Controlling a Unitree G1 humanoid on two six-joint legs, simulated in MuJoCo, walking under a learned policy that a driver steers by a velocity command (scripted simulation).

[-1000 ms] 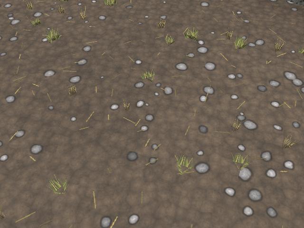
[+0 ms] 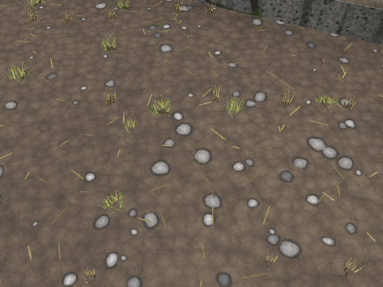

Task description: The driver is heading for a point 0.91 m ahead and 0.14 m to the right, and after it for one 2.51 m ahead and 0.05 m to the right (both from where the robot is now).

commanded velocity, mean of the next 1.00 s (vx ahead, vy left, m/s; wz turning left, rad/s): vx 0.50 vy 0.00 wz -0.43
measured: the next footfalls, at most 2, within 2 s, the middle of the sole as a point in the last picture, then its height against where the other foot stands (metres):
left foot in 0.50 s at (184, 275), level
right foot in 1.00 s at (267, 237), level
